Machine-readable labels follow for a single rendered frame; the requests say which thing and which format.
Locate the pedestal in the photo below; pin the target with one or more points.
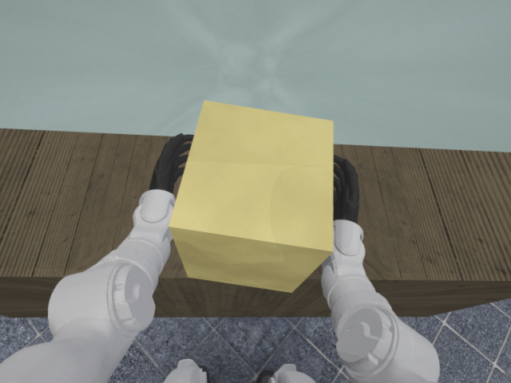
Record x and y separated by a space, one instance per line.
436 226

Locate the robot right hand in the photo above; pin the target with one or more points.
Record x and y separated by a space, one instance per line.
346 196

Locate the robot right forearm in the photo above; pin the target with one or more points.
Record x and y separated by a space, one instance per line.
345 285

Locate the carton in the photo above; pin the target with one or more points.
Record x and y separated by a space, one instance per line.
255 203

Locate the robot right shin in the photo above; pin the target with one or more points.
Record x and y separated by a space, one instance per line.
286 367

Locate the robot left hand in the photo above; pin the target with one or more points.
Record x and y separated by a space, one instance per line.
166 171

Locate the robot left thigh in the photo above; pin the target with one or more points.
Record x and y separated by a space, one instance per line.
187 374

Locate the robot left upper arm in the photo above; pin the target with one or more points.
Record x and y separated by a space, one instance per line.
94 317

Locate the robot left forearm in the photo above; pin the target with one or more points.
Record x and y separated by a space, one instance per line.
148 244

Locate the robot right upper arm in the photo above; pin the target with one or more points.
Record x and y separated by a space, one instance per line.
377 347

